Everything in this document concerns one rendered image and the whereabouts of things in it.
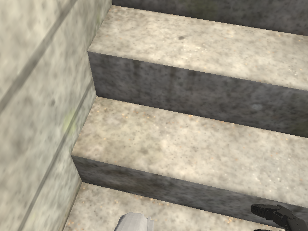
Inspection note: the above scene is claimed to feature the right robot hand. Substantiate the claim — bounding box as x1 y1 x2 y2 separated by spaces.
250 204 308 231

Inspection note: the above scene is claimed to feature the robot left thigh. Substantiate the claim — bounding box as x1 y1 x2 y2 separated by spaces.
114 212 154 231

